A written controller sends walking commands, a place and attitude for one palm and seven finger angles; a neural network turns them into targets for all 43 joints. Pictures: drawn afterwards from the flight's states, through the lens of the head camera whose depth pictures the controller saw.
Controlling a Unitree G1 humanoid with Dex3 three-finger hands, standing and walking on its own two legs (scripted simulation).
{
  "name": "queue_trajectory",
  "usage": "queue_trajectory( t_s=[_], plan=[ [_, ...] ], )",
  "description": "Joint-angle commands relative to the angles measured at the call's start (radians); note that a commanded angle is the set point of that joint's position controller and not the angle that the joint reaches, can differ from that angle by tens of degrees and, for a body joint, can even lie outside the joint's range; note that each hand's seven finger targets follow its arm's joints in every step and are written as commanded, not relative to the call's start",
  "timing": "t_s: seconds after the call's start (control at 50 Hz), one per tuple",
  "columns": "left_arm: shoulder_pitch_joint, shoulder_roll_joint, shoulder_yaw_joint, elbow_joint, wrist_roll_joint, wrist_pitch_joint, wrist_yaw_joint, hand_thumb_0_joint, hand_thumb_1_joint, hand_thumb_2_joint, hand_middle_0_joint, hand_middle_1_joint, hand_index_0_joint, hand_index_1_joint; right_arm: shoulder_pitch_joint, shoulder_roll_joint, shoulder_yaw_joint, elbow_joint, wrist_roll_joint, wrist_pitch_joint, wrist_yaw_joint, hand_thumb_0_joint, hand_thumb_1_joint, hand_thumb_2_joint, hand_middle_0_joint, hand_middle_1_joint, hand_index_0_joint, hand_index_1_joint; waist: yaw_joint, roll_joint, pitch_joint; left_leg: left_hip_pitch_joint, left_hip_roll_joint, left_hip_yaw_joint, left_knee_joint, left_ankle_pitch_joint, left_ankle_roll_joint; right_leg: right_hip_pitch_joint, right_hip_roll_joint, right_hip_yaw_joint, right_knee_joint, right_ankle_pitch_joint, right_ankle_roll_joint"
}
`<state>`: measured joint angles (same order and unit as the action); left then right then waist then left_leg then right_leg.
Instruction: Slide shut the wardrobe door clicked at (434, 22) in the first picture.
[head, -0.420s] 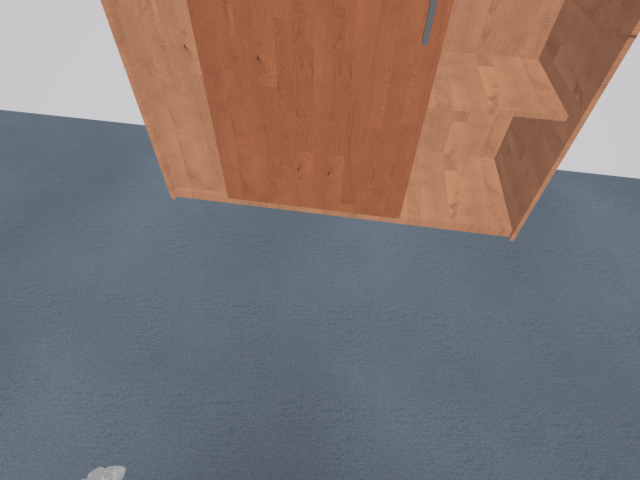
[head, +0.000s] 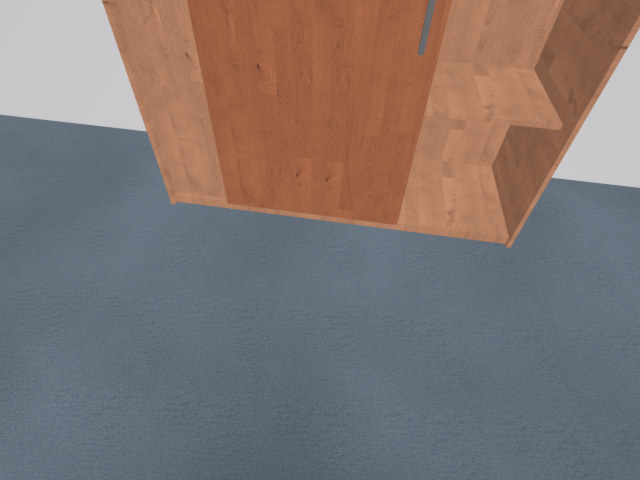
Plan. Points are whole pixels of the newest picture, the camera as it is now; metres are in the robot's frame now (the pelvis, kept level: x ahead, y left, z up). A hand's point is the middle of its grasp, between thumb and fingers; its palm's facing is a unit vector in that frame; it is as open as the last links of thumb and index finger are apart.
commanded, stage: stand and wait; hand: left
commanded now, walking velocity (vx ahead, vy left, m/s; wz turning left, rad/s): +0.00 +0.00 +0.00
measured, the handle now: (427, 19) +1.25 -0.22 +0.11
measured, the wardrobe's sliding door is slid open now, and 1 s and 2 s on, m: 0.49 0.49 0.49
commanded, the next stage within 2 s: look at it before walking up in 0.40 s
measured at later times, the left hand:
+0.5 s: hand out of the picture +0.07 +0.24 -0.15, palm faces -0.02 -0.94 -0.34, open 7.4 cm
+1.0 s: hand out of the picture +0.06 +0.24 -0.15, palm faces -0.02 -0.94 -0.33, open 7.4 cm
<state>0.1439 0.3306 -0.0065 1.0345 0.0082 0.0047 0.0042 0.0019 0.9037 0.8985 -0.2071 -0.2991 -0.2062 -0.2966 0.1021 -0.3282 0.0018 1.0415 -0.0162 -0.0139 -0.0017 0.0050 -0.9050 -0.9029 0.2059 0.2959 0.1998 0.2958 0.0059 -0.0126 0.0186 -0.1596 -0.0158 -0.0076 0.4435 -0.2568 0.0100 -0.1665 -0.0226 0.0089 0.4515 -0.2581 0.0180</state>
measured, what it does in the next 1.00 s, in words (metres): stands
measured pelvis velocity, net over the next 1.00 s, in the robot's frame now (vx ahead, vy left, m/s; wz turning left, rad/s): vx -0.01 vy -0.01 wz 0.00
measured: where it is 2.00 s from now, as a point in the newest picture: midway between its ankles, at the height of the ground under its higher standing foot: outside the picture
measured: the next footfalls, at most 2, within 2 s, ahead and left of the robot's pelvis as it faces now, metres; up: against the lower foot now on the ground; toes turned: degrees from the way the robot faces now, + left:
left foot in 1.88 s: +0.35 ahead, +0.05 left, +0.00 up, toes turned -15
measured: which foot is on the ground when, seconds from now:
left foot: down 0.00-1.00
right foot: down 0.00-1.00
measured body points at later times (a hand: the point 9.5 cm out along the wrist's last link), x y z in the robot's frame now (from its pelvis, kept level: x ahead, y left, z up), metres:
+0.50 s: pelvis -0.01 -0.01 +0.00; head -0.01 -0.01 +0.45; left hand +0.07 +0.29 -0.13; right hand +0.06 -0.30 -0.13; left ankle -0.01 +0.11 -0.74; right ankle -0.01 -0.13 -0.74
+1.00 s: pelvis -0.01 -0.01 +0.00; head -0.01 -0.01 +0.45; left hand +0.06 +0.28 -0.13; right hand +0.06 -0.31 -0.13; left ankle -0.01 +0.11 -0.74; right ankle -0.01 -0.13 -0.74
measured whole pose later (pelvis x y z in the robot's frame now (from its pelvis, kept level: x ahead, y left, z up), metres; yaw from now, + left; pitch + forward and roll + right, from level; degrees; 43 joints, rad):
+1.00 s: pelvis -0.01 -0.01 +0.00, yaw +0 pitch -2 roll +0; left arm 0.15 0.34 0.00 1.09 0.01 0.00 0.00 0.00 0.90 0.90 -0.21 -0.30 -0.21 -0.30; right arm 0.13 -0.34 0.01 1.11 -0.01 -0.01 0.00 0.00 -0.91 -0.90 0.20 0.30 0.20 0.30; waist 0.00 -0.01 0.03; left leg -0.15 0.00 -0.02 0.37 -0.20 -0.01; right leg -0.15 0.00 0.00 0.38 -0.20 0.00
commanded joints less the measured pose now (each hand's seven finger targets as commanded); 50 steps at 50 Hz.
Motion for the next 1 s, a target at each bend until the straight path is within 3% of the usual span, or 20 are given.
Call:
queue_trajectory(
  t_s=[0.0,0.58,0.98],
  plan=[
    [-0.056,0.212,0.046,-0.068,0.002,-0.025,0.009,0.000,0.900,0.900,-0.200,-0.300,-0.200,-0.300,-0.053,-0.211,-0.045,-0.058,0.006,-0.022,-0.013,0.000,-0.900,-0.900,0.200,0.300,0.200,0.300,-0.006,0.016,-0.058,0.000,0.119,-0.092,-0.083,0.197,0.030,0.022,-0.093,0.083,-0.071,0.185,-0.049],
    [-0.054,0.215,0.042,-0.021,0.004,-0.028,0.008,0.000,0.900,0.900,-0.200,-0.300,-0.200,-0.300,-0.030,-0.217,-0.038,0.003,0.009,-0.022,-0.010,0.000,-0.900,-0.900,0.200,0.300,0.200,0.300,-0.005,0.010,-0.025,0.006,0.130,-0.099,-0.129,0.154,0.021,0.006,-0.093,0.097,-0.123,0.129,-0.046],
    [-0.041,0.215,0.042,-0.015,0.003,-0.031,0.006,0.000,0.900,0.900,-0.200,-0.300,-0.200,-0.300,-0.025,-0.217,-0.035,0.007,0.010,-0.021,-0.010,0.000,-0.900,-0.900,0.200,0.300,0.200,0.300,-0.004,0.010,-0.044,0.026,0.131,-0.104,-0.129,0.170,0.018,0.016,-0.096,0.099,-0.139,0.138,-0.048]
  ],
)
